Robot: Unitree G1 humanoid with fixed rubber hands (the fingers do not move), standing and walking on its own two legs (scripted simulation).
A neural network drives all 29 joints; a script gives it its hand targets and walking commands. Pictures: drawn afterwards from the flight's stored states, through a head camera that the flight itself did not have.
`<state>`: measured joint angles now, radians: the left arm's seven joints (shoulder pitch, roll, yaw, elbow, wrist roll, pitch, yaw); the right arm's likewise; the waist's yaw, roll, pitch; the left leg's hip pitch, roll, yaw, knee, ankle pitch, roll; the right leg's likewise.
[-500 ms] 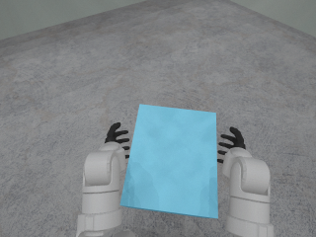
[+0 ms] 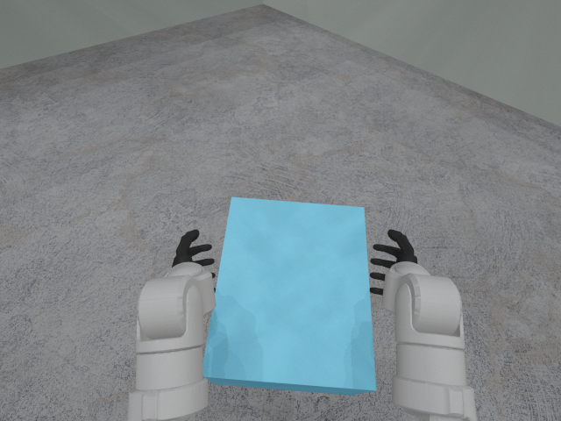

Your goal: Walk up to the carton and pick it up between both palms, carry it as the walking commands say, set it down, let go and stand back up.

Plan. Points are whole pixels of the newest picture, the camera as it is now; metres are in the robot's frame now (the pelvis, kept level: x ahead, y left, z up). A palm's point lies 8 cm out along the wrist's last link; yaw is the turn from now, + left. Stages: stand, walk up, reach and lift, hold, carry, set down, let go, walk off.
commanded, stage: carry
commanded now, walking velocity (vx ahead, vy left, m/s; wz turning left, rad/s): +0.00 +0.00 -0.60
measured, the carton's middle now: (290, 295) +0.33 +0.04 -0.03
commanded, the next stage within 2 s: none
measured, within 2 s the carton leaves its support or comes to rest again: neither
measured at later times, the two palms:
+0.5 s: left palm (341, 315) +0.26 -0.03 +0.06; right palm out of the picture +0.15 -0.30 +0.06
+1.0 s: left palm (351, 356) +0.20 -0.04 +0.09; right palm out of the picture +0.04 -0.28 +0.09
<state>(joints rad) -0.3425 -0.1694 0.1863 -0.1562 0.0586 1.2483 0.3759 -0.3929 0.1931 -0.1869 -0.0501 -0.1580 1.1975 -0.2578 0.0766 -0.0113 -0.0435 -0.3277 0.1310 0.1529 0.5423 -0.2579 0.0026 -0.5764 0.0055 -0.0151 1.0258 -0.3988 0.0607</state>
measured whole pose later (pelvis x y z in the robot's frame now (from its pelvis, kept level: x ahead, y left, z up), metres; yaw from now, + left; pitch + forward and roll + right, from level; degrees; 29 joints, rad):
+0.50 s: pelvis -0.08 -0.04 -0.01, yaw -18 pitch +5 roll +1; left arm -0.37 -0.19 0.18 -0.19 0.17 1.19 0.17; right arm -0.37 0.19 -0.20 -0.21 -0.05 1.19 -0.37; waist -0.08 -0.03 0.03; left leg -0.60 0.04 0.06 1.04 -0.42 -0.08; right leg -0.47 0.04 0.06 0.59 -0.21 -0.03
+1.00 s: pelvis -0.13 +0.00 +0.00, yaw -36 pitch +2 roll -5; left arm -0.37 -0.19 0.19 -0.18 0.08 1.21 0.34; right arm -0.40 0.20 -0.22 -0.11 -0.18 1.18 -0.22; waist 0.04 0.03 -0.03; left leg -0.32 0.20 0.22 0.60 -0.30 0.00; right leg -0.42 0.00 -0.11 0.80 -0.46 0.07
